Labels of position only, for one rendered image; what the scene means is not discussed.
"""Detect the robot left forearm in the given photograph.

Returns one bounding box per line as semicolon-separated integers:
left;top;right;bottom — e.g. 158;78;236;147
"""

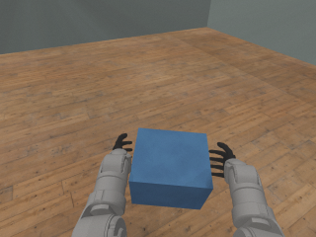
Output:
71;148;131;237

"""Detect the left robot hand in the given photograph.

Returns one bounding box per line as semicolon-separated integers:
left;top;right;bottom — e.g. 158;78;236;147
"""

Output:
113;133;132;158

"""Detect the robot right upper arm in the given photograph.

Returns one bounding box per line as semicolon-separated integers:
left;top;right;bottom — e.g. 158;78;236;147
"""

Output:
232;226;282;237

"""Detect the robot left upper arm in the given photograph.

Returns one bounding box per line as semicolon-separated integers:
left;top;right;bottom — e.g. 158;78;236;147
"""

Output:
72;213;127;237

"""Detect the carton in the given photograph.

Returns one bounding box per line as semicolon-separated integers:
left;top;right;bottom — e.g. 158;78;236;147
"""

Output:
128;127;213;210

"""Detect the right robot hand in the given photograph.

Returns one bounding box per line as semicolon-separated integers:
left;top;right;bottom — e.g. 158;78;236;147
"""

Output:
208;142;236;178

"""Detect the robot right forearm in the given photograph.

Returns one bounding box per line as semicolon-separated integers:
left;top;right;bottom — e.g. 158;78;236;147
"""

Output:
223;158;285;237

